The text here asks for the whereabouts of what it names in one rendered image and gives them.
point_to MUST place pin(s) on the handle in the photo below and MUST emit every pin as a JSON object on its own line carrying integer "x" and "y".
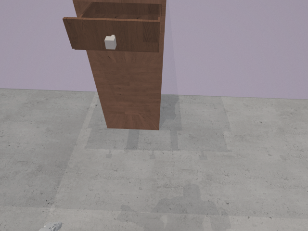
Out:
{"x": 110, "y": 42}

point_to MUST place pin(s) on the cabinet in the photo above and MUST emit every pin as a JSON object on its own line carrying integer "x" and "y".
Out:
{"x": 128, "y": 82}

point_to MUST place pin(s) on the robot left hand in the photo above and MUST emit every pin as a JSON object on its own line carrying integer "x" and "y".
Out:
{"x": 52, "y": 226}

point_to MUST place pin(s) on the drawer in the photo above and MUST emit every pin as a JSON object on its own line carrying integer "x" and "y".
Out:
{"x": 136, "y": 27}

